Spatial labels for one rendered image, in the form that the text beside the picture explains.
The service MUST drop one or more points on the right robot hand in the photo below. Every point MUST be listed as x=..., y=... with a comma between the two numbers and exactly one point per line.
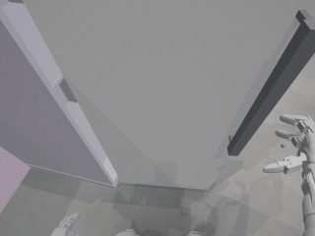
x=305, y=143

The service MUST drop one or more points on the robot right forearm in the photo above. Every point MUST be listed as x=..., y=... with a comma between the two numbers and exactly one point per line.
x=308, y=202

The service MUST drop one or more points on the right robot shin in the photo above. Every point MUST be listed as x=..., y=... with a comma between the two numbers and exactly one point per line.
x=193, y=232

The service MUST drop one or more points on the left robot hand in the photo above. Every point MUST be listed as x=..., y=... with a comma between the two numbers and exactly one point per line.
x=65, y=226

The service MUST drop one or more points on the handle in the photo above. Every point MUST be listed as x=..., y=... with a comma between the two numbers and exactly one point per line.
x=296, y=55

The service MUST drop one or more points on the fridge door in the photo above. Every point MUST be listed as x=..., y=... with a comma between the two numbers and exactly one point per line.
x=164, y=83

